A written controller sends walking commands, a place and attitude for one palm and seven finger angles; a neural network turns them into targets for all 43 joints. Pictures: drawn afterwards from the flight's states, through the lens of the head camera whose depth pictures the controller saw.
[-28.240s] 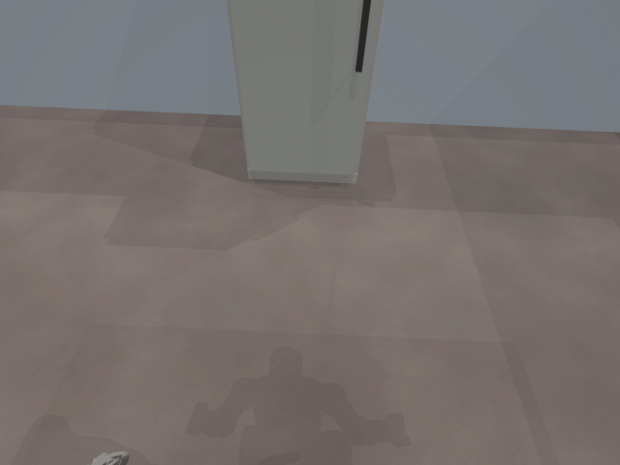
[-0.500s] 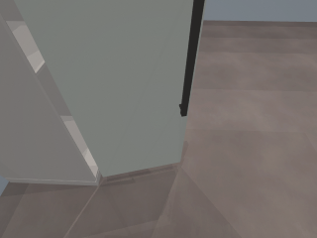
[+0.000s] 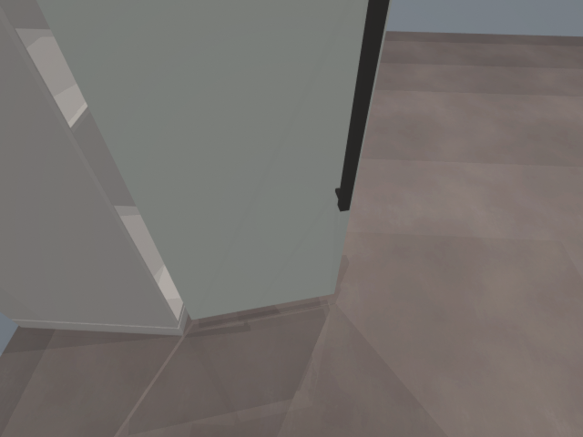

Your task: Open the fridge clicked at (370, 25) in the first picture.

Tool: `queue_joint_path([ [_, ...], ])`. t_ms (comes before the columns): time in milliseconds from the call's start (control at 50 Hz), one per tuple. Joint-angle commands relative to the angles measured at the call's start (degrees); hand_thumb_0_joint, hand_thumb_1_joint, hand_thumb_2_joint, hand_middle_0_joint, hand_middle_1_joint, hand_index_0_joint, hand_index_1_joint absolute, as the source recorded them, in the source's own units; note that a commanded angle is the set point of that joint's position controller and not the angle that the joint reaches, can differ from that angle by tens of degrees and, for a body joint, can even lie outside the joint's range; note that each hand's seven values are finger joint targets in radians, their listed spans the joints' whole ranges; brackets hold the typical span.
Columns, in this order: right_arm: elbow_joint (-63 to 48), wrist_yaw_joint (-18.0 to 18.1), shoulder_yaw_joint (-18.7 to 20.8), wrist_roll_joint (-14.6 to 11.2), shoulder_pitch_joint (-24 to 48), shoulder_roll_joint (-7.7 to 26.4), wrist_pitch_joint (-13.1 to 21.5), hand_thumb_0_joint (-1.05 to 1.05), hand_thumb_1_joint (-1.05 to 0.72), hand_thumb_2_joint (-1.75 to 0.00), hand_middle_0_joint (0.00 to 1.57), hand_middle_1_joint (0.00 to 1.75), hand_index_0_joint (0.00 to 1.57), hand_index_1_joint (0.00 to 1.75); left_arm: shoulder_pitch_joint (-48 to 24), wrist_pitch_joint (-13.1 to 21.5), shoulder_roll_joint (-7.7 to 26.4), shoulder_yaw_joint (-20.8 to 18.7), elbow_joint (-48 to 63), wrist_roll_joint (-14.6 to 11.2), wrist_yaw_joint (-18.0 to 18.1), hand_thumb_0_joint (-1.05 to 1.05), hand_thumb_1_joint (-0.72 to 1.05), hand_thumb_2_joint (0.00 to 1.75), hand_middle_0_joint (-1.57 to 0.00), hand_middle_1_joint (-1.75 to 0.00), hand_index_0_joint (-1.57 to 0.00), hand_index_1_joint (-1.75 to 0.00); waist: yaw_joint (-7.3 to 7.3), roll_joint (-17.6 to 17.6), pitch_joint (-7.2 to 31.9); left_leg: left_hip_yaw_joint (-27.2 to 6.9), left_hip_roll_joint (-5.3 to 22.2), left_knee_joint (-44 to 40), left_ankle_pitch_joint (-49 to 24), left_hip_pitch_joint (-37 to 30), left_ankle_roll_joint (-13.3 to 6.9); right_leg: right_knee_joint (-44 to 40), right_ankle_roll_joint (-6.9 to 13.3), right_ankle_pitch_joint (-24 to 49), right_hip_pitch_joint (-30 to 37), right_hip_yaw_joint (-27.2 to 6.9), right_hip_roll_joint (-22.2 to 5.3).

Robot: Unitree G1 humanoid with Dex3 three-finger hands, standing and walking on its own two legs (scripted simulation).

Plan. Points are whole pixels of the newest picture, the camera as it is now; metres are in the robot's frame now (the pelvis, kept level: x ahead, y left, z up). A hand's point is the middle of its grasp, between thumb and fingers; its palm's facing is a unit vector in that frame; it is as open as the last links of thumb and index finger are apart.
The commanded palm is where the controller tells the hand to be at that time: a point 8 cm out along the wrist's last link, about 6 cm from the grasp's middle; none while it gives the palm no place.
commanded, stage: look to check the result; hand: right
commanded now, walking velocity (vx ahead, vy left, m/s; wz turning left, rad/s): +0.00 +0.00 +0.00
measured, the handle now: (354, 113) +0.66 -0.07 +0.10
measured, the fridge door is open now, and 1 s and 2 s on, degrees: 76 76 76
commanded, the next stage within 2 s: stand and wait in 0.18 s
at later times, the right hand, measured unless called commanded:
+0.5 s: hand out of the picture +0.00 -0.16 -0.18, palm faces +0.01 +0.98 -0.18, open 7.4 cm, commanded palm none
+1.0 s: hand out of the picture +0.01 -0.17 -0.18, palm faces +0.01 +0.98 -0.19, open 7.4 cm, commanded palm none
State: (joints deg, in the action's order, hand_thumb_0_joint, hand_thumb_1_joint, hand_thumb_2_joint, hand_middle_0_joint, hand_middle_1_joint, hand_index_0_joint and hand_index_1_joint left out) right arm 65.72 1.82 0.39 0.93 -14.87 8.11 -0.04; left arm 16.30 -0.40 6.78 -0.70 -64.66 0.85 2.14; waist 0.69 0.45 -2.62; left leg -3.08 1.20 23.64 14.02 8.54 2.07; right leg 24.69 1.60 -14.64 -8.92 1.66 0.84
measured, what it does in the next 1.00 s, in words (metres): stands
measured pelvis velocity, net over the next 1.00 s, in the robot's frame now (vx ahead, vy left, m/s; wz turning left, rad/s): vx -0.01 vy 0.01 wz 0.00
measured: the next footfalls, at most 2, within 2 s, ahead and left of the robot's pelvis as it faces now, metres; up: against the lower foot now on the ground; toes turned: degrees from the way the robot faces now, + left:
none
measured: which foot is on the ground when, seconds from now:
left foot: down 0.00-1.00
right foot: down 0.00-1.00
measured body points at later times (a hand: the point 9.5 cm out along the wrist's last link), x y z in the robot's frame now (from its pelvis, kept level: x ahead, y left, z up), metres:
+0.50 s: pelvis -0.01 +0.01 +0.00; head +0.01 +0.00 +0.45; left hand -0.01 +0.23 -0.16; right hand +0.00 -0.21 -0.16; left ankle -0.01 +0.15 -0.74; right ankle -0.01 -0.10 -0.74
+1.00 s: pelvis -0.01 +0.01 +0.00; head +0.00 +0.01 +0.45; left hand +0.00 +0.24 -0.15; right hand +0.01 -0.22 -0.16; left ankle -0.01 +0.15 -0.74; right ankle -0.01 -0.10 -0.74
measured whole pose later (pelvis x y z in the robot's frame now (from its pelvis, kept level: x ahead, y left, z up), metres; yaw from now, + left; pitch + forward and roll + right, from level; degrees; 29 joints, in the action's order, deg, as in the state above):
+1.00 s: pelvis -0.01 +0.01 +0.00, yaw +0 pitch -2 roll +0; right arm 65.2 1.3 0.9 1.0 -12.2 10.0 0.2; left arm 13.3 -0.4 9.4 -1.2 -64.8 1.0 2.0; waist 0.9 0.5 -3.0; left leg -2.5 0.3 22.1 12.3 8.4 1.2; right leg 23.3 0.6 -12.9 -8.9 1.1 -0.1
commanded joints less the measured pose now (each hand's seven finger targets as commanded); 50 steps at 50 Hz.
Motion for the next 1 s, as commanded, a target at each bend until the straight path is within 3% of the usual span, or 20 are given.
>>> queue_joint_path([
  [0,-1.37,0.25,0.94,-0.31,-3.75,5.26,0.83,0.00,-0.90,-0.90,0.20,0.30,0.20,0.30,4.06,0.94,5.98,-0.92,1.66,0.12,0.34,0.00,0.90,0.90,-0.20,-0.30,-0.20,-0.30,-0.21,-0.80,-1.23,-1.07,3.24,-3.71,-9.15,2.46,-3.28,-4.60,0.99,10.04,-0.32,-4.04,-5.83],
  [200,-1.42,0.15,1.02,-0.26,-3.33,5.32,0.76,0.00,-0.90,-0.90,0.20,0.30,0.20,0.30,3.33,0.87,6.18,-1.02,1.70,0.17,0.33,0.00,0.90,0.90,-0.20,-0.30,-0.20,-0.30,-0.18,-1.05,-2.19,-1.29,2.96,-4.12,-7.30,3.45,-3.37,-5.29,0.86,8.06,-0.75,-4.25,-6.06],
  [500,-1.69,0.08,1.26,-0.23,-2.44,6.34,1.07,0.00,-0.90,-0.90,0.20,0.30,0.20,0.30,2.29,0.99,7.37,-1.25,1.83,0.16,0.33,0.00,0.90,0.90,-0.20,-0.30,-0.20,-0.30,-0.06,0.51,-0.04,-1.63,3.32,-4.15,-10.03,2.55,-3.45,-4.82,0.65,9.92,0.52,-4.17,-6.28],
  [680,-2.01,0.02,1.29,-0.25,-1.46,7.07,1.03,0.00,-0.90,-0.90,0.20,0.30,0.20,0.30,1.30,0.68,7.88,-1.37,1.78,0.26,0.17,0.00,0.90,0.90,-0.20,-0.30,-0.20,-0.30,0.03,-0.32,-1.50,-2.13,3.21,-5.42,-6.68,3.47,-3.62,-5.28,0.36,6.81,-0.44,-4.33,-6.08],
  [780,-2.27,-0.07,1.56,-0.27,-0.95,7.84,1.23,0.00,-0.90,-0.90,0.20,0.30,0.20,0.30,0.83,0.97,8.65,-1.51,1.92,0.25,0.21,0.00,0.90,0.90,-0.20,-0.30,-0.20,-0.30,-0.02,-0.44,0.69,-1.80,3.49,-5.06,-9.18,2.01,-3.67,-4.93,0.37,9.17,0.47,-4.37,-6.34],
  [980,-2.38,-0.24,1.75,-0.21,0.61,8.83,1.11,0.00,-0.90,-0.90,0.20,0.30,0.20,0.30,-0.90,1.00,9.87,-1.55,2.05,0.29,0.19,0.00,0.90,0.90,-0.20,-0.30,-0.20,-0.30,-0.11,-1.43,-0.38,-1.55,3.56,-5.69,-8.05,2.01,-3.63,-5.98,0.28,8.87,0.16,-4.85,-6.58],
])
